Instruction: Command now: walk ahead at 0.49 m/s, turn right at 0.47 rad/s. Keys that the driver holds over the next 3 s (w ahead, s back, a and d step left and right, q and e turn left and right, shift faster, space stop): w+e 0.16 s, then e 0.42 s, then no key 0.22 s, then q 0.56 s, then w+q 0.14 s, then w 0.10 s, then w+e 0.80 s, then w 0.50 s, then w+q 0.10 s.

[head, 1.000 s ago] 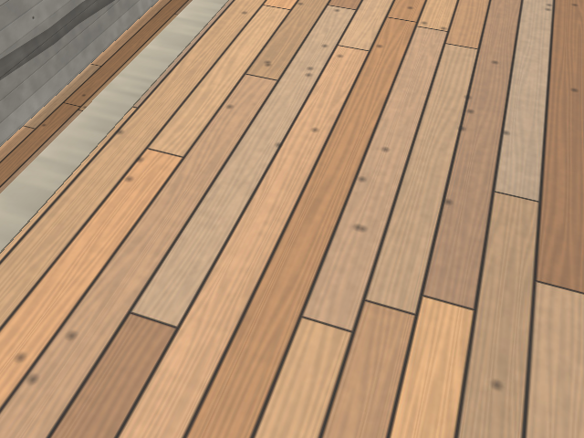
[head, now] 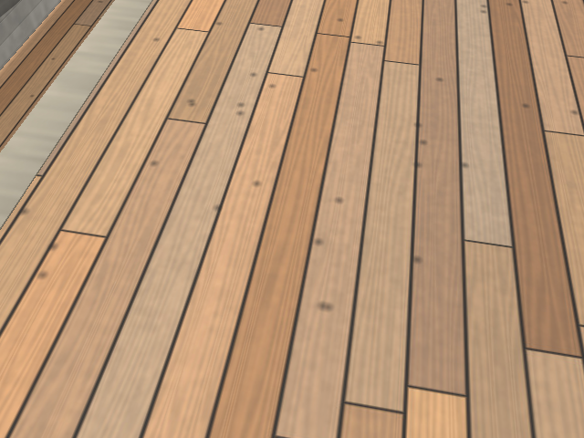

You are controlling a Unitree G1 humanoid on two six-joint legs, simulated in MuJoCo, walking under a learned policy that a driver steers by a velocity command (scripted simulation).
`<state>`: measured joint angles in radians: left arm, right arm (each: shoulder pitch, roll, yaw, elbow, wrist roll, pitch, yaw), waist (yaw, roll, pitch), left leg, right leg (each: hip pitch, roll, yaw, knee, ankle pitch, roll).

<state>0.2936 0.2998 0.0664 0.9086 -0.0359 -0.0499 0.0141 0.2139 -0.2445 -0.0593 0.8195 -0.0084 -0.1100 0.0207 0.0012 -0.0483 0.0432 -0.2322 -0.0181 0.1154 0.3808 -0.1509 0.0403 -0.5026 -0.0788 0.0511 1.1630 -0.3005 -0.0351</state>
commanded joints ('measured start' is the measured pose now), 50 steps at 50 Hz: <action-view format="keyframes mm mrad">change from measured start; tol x32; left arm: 1 42 18 13 -66 6 24 0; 50 -125 83 17 -265 59 62 20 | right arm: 1 -44 -104 -27 -35 -1 -30 -6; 50 -93 -203 -14 -116 16 68 -24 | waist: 1 27 125 -14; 13 -44 100 33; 19 30 -174 -513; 50 20 183 -56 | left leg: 1 45 289 -205 -277 39 150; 16 245 253 115 241 762 32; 19 -397 -44 -141 1086 -623 -120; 43 2 291 -428 -22 313 116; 50 -87 148 -395 2 57 58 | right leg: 1 -113 -79 65 -20 77 6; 15 30 75 -149 -546 183 -46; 18 704 -154 260 -571 1011 -232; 19 851 -331 661 -671 874 -440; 26 253 -101 275 -839 593 -257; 43 192 124 99 -625 -80 5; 50 293 103 37 -642 118 17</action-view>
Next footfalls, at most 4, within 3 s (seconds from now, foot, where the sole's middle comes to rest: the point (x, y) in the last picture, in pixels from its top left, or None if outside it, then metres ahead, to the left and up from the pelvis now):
0.34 right None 0.33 -0.16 -0.78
0.82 left None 0.41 0.05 -0.78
1.48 left None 0.37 0.10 -0.78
2.00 right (355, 348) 0.70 -0.14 -0.78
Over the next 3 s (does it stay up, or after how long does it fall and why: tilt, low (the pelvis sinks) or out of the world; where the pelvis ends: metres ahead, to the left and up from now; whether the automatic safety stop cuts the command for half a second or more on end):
stays up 1.07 -0.19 -0.02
